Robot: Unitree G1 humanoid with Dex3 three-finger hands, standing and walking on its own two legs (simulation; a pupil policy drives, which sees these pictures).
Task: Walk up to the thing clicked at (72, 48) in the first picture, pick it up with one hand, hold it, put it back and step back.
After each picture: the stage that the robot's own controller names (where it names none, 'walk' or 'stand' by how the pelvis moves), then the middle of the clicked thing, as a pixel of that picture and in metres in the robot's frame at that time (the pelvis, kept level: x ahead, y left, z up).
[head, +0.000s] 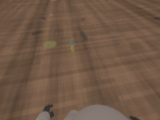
stand; (72, 46) +1.35 +0.42 -0.66
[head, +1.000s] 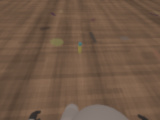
walk; (79, 48) +1.28 +0.19 -0.63
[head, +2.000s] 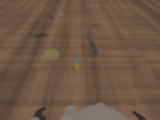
walk; (77, 64) +0.83 +0.19 -0.64
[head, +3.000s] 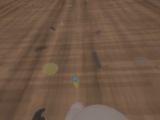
walk; (76, 82) +0.54 +0.24 -0.63
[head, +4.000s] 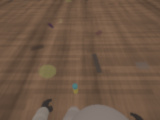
stand; (75, 89) +0.42 +0.18 -0.64
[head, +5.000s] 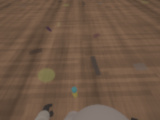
stand; (74, 92) +0.40 +0.19 -0.66
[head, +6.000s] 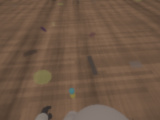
stand; (72, 93) +0.37 +0.21 -0.65
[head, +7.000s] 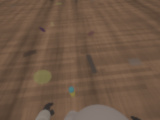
stand; (72, 92) +0.38 +0.23 -0.66
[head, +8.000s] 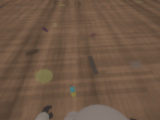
stand; (73, 92) +0.40 +0.21 -0.66
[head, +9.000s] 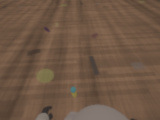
stand; (73, 92) +0.40 +0.20 -0.66
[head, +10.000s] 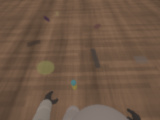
go down; (74, 85) +0.42 +0.19 -0.65
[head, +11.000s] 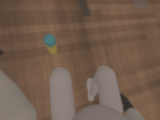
go down; (51, 46) +0.49 +0.24 -0.22
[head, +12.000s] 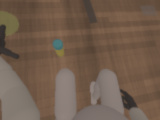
close in; (59, 49) +0.49 +0.23 -0.25
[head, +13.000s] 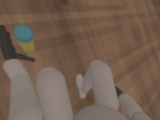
close in; (26, 42) +0.47 +0.28 -0.16
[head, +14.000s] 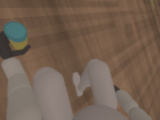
close; (19, 40) +0.46 +0.29 -0.16
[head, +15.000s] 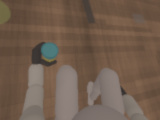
lift; (49, 55) +0.36 +0.28 -0.07
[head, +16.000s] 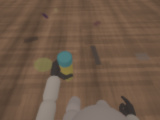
hold; (66, 68) +0.32 +0.16 +0.08
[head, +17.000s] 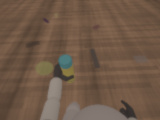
hold; (68, 70) +0.32 +0.15 +0.05
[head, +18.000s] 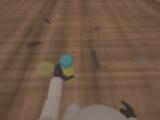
crouch; (68, 70) +0.32 +0.16 +0.04
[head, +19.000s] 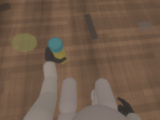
crouch; (59, 53) +0.43 +0.19 -0.03
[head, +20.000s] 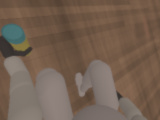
lower; (20, 44) +0.45 +0.29 -0.17
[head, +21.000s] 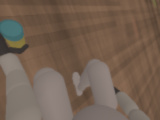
lower; (16, 40) +0.46 +0.30 -0.17
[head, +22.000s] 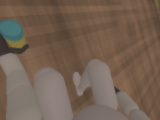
lower; (16, 40) +0.46 +0.30 -0.16
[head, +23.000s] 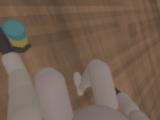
lower; (19, 39) +0.46 +0.30 -0.16
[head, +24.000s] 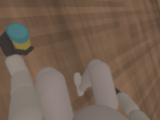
loosen; (22, 42) +0.45 +0.29 -0.16
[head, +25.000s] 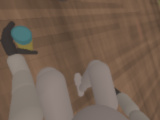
withdraw; (25, 43) +0.45 +0.28 -0.17
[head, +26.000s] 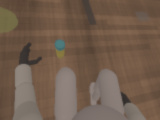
walk; (60, 50) +0.48 +0.23 -0.22
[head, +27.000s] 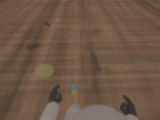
stand; (74, 89) +0.41 +0.17 -0.58
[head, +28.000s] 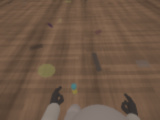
stand; (74, 89) +0.42 +0.19 -0.60
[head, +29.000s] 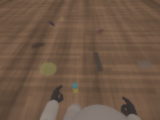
stand; (75, 88) +0.42 +0.18 -0.60
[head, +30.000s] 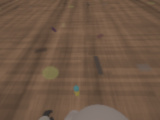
walk; (76, 91) +0.43 +0.18 -0.66
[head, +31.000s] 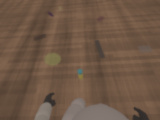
walk; (80, 74) +0.54 +0.16 -0.64
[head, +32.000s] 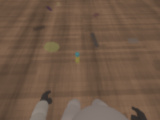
walk; (77, 58) +0.85 +0.19 -0.64
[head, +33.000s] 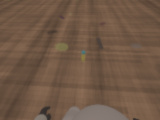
stand; (83, 56) +1.08 +0.16 -0.64
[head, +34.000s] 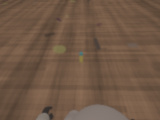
stand; (81, 57) +1.07 +0.18 -0.66
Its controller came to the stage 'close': yes
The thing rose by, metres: 0.68
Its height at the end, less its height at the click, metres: +0.00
